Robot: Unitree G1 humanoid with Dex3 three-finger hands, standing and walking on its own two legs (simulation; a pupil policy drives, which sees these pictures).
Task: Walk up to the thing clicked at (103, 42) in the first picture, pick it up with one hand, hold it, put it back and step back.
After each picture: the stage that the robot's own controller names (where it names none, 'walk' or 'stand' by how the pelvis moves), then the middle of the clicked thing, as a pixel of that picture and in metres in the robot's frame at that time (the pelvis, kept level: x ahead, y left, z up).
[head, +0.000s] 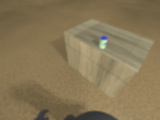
stand; (103, 42) +0.80 -0.10 -0.01
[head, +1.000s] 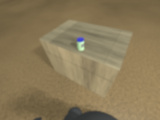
walk; (80, 44) +0.69 +0.16 +0.02
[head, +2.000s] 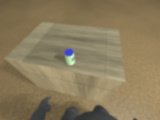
stand; (69, 57) +0.46 +0.18 +0.04
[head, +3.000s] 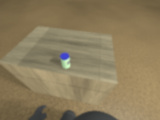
stand; (65, 60) +0.45 +0.21 +0.01
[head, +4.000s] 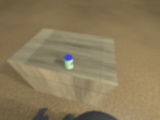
stand; (68, 61) +0.47 +0.19 -0.01
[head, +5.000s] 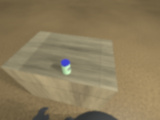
stand; (66, 66) +0.42 +0.20 -0.01
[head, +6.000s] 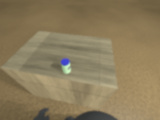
stand; (66, 66) +0.42 +0.20 -0.01
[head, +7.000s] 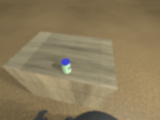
stand; (66, 66) +0.43 +0.20 -0.01
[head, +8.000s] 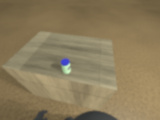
stand; (66, 66) +0.43 +0.21 -0.01
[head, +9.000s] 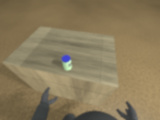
rise first; (66, 62) +0.44 +0.20 -0.01
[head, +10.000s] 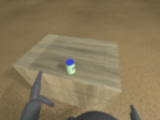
go down; (70, 66) +0.44 +0.20 -0.01
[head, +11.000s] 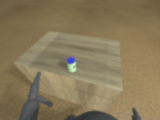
go down; (71, 64) +0.44 +0.19 -0.01
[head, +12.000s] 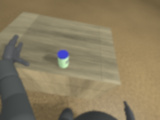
go down; (63, 59) +0.42 +0.18 +0.04
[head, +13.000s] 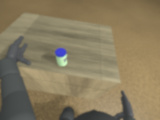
close in; (61, 57) +0.43 +0.18 +0.05
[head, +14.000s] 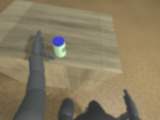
close in; (59, 47) +0.47 +0.18 +0.09
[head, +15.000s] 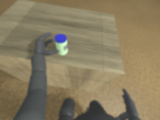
close; (61, 45) +0.48 +0.17 +0.09
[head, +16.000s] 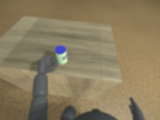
lift; (61, 55) +0.45 +0.19 +0.07
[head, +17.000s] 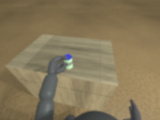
close; (68, 61) +0.49 +0.20 +0.02
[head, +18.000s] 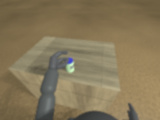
close; (69, 65) +0.46 +0.19 +0.01
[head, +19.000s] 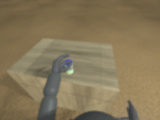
stand; (68, 66) +0.46 +0.19 +0.00
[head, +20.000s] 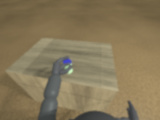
stand; (68, 66) +0.46 +0.20 +0.00
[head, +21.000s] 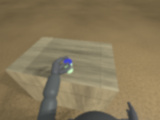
stand; (68, 66) +0.46 +0.19 +0.00
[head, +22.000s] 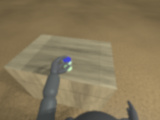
stand; (67, 63) +0.47 +0.20 +0.00
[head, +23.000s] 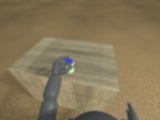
stand; (69, 65) +0.46 +0.19 +0.00
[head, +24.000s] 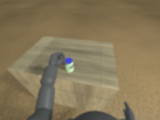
crouch; (69, 65) +0.47 +0.19 +0.00
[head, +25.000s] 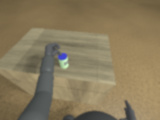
lower; (63, 60) +0.47 +0.20 +0.01
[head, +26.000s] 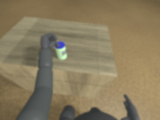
lower; (61, 50) +0.50 +0.19 +0.06
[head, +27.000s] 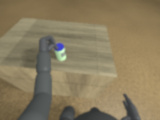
lower; (60, 52) +0.49 +0.19 +0.06
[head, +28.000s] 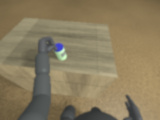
lower; (60, 52) +0.49 +0.19 +0.07
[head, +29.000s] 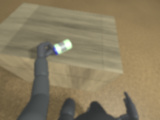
lower; (62, 47) +0.50 +0.19 +0.05
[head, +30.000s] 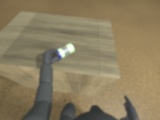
lower; (65, 51) +0.49 +0.17 +0.04
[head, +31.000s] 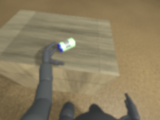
withdraw; (66, 45) +0.55 +0.16 +0.05
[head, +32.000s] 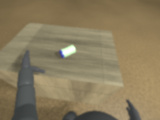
sink last; (67, 51) +0.54 +0.18 +0.02
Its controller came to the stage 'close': yes
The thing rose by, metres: 0.01
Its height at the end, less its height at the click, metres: -0.02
